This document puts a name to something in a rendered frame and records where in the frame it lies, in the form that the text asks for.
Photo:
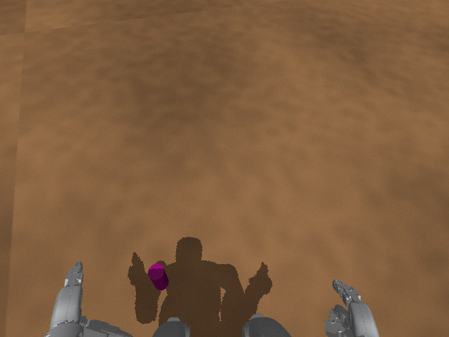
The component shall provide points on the left robot arm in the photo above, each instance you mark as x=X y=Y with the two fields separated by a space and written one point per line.
x=66 y=330

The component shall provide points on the right robot hand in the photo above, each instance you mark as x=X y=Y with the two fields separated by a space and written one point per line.
x=357 y=321

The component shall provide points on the can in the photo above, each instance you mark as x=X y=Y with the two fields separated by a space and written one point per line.
x=158 y=276

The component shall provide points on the left robot hand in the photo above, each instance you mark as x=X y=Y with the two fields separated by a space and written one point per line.
x=67 y=308

